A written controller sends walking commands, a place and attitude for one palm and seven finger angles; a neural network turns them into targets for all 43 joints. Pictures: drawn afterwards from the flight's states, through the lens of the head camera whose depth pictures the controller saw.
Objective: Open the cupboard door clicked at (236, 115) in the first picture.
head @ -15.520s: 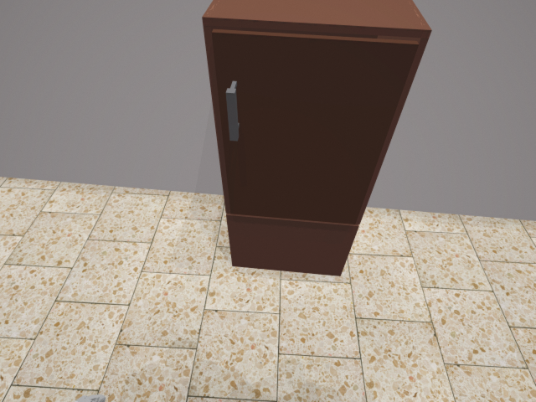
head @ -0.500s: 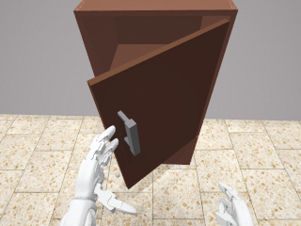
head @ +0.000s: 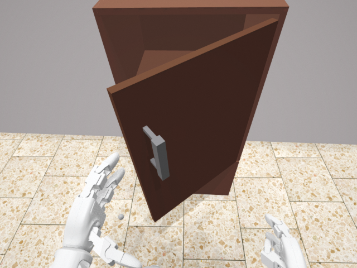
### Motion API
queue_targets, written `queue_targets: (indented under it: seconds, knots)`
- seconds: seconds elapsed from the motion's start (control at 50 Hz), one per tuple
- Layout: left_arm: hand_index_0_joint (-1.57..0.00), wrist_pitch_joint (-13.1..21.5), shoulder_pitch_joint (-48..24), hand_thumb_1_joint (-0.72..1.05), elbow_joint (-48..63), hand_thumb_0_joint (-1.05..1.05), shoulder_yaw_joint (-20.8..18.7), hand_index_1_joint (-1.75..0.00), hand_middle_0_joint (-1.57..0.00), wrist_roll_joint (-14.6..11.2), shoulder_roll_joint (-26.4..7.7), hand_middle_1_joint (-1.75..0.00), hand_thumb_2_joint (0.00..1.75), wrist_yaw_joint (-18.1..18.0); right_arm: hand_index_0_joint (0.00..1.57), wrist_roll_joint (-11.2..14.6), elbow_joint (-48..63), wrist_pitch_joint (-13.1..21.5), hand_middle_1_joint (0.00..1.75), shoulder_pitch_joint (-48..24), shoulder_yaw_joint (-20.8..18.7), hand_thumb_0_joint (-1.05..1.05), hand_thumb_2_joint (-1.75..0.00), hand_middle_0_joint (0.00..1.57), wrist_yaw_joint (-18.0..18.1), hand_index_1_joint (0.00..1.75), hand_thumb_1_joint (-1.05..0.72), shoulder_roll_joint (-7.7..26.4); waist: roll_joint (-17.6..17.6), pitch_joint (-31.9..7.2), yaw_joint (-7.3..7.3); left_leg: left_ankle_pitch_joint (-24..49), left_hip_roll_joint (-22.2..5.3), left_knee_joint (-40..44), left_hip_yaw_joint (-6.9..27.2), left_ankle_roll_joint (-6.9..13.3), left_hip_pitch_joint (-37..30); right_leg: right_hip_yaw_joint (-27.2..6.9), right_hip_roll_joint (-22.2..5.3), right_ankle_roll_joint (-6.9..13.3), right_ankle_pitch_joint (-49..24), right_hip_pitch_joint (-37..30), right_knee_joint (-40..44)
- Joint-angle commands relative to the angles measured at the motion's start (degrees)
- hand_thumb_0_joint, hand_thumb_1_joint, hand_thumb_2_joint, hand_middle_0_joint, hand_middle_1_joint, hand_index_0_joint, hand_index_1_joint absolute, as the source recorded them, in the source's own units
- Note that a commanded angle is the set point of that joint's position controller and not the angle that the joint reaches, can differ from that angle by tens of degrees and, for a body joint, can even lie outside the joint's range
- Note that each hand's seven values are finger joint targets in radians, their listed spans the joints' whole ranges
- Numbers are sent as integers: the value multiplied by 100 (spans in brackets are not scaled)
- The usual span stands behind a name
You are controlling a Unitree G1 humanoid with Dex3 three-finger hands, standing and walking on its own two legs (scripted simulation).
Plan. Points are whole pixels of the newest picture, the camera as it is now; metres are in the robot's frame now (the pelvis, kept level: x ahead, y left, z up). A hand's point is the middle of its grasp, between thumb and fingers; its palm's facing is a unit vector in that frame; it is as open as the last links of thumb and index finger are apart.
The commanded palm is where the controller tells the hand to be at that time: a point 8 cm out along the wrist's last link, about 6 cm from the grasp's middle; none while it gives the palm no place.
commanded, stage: draw the hand back to the body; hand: left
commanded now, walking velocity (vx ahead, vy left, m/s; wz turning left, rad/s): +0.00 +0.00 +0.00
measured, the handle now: (156, 153) +0.34 +0.07 +0.09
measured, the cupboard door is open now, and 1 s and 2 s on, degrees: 41 41 41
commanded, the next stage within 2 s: step back with the hand held close in 1.46 s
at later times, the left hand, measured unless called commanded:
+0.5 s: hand (64, 208) +0.19 +0.20 +0.14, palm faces +0.13 -0.96 -0.25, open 15.6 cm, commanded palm +0.15 +0.25 +0.16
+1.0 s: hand (7, 175) +0.22 +0.27 +0.20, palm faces +0.39 -0.83 -0.40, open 10.1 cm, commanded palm +0.17 +0.32 +0.22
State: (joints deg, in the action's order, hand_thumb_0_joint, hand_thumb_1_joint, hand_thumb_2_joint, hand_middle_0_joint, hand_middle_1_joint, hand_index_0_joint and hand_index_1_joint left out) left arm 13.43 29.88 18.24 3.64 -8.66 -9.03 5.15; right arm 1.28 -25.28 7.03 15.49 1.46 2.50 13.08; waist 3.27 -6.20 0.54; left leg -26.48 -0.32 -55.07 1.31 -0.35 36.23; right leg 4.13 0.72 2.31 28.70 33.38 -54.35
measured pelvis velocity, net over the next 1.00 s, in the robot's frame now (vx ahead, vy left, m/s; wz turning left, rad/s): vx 0.02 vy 0.03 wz -0.02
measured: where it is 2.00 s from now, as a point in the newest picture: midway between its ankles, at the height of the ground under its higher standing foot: outside the picture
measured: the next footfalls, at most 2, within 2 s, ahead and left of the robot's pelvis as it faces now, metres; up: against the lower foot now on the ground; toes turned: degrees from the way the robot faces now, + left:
none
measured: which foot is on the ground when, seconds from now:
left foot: down 0.00-1.00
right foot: down 0.00-1.00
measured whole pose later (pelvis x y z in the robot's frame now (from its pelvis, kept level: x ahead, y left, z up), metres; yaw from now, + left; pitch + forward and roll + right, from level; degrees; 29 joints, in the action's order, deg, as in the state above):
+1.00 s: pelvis +0.02 +0.03 +0.06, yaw -1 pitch -4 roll +0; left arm 3.6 27.7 23.2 -15.2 -2.3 -19.0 -6.9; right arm -0.1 -35.6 6.3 10.9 2.5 4.6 12.8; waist 3.3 1.0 3.8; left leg -14.8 1.3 -24.9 -1.0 1.8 6.4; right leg 1.5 -0.4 -0.1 15.6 3.8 -23.1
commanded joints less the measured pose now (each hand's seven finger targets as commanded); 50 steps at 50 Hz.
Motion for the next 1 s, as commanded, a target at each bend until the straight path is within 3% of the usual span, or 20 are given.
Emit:
queue_targets:
  seconds: [0.0, 0.06, 0.26, 0.36, 0.38, 0.4, 0.42, 0.46, 0.56, 0.66, 0.68, 0.76, 0.92, 0.98]
  knots:
    - [-15, 211, -13, -50, 1454, 0, -690, -30, -15, -199, -550, -30, 30, -35, 20, 51, 1000, 346, 30, -524, -171, 0, -90, 20, 65, 30, -90, 477, -304, -637, 85, 1201, 140, 863, 1, 157, -589, -393, -36, -177, -1689, -669, 1236]
    - [-15, 65, -89, -50, 1359, 0, -802, -30, -15, -325, -607, -30, 30, 78, 20, 63, 927, 395, 30, -596, -148, 0, -90, 20, 114, 30, -90, 523, -583, -382, 39, 1096, 125, 932, 42, 170, -599, -446, -40, -209, -1505, -673, 1458]
    - [-15, -198, -238, -50, 1724, 0, -1236, -30, -15, -602, -930, -30, 30, 424, 20, 108, 782, 637, 30, -618, -107, 0, -90, 20, 198, 30, -90, 595, -118, -386, 119, 1265, 124, 1293, 99, 158, -1133, -216, 17, -156, -1580, -871, 1604]
    - [-16, -409, -327, -32, 1675, 0, -1519, -30, -16, -752, -1065, -30, 37, 567, 20, 127, 674, 707, 30, -664, -85, 0, -90, 20, 236, 30, -90, 618, -252, -246, 146, 1310, 100, 1468, 148, 155, -1257, -110, 46, -156, -1619, -995, 1719]
    - [-16, -427, -575, -29, 2258, 0, -1585, -30, -16, 124, -1849, -30, 39, -198, 20, 51, 673, 616, 30, -732, -101, 0, -90, 20, 374, 30, -90, 568, -180, -216, 308, 1326, 41, 1694, 30, 179, -1440, -484, -108, -95, -1588, -1142, 2155]
    - [-16, -549, -172, -26, 2059, 0, -1386, -30, -16, 213, -1329, -30, 40, -521, 20, -8, 618, 590, 30, -671, -54, 0, -90, 20, 412, 30, -90, 449, -191, -18, 201, 1308, 58, 1785, 23, 171, -1617, -394, -136, -100, -1501, -1104, 2294]
    - [-16, -638, 2, -22, 1949, 0, -1211, -30, -16, 354, -1165, -30, 42, -708, 20, -19, 546, 534, 30, -672, -29, 0, -90, 20, 408, 30, -90, 442, -121, 147, 194, 1324, 34, 1870, 19, 176, -1702, -330, -139, -116, -1476, -1145, 2347]
    - [-16, -712, -120, -15, 1857, 0, -1315, -30, -16, 494, -1298, -30, 45, -947, 20, -40, 442, 459, 30, -793, -26, 0, -90, 20, 413, 30, -90, 483, -228, 288, 200, 1345, -4, 2084, 51, 180, -1863, -276, -122, -115, -1412, -1297, 2547]
    - [-17, -669, -413, 2, 1809, 0, -1542, -30, -17, 643, -1493, -30, 52, -1209, 20, -108, 240, 423, 30, -981, 0, 0, -90, 20, 436, 30, -90, 518, -63, 357, 205, 1435, -30, 2620, 47, 177, -2367, -227, -126, -115, -1458, -1772, 2911]
    - [-18, -629, -463, 20, 1802, 0, -1825, -30, -18, 686, -1645, -30, 60, -1290, 20, -149, 65, 429, 30, -1085, -12, 0, -90, 20, 398, 30, -90, 531, 39, 280, 273, 1895, -66, 3038, 69, 133, -2716, -179, -107, -95, -1846, -2297, 3090]
    - [-18, -640, -343, 23, 1731, 0, -1857, -30, -18, 660, -1590, -30, 62, -1290, 20, -152, 61, 413, 30, -1099, -11, 0, -90, 20, 386, 30, -90, 510, -122, 348, 282, 1970, -83, 3114, 72, 130, -2726, -161, -99, -108, -1918, -2361, 3107]
    - [-18, -624, -416, 37, 1766, 0, -2065, -30, -18, 681, -1702, -30, 68, -1292, 20, -165, -43, 378, 30, -1127, -56, 0, -90, 20, 327, 30, -90, 563, 33, 231, 319, 2522, -111, 3260, 61, 89, -2952, -165, -85, -92, -2293, -2659, 3199]
    - [-19, -621, -656, 65, 1673, 0, -2559, -30, -19, 616, -1909, -30, 80, -1292, 20, -155, -119, 229, 30, -1188, -136, 0, -90, 20, 261, 30, -90, 572, -56, 367, 340, 2728, -135, 3453, 8, 67, -3118, -196, -50, -106, -2487, -2820, 3396]
    - [-19, -610, -733, 76, 1681, 0, -2774, -30, -19, 594, -2033, -30, 84, -1298, 20, -154, -155, 198, 30, -1186, -155, 0, -90, 20, 264, 30, -90, 574, 168, 257, 359, 2975, -122, 3434, -17, 62, -3210, -223, -69, -97, -2695, -2928, 3408]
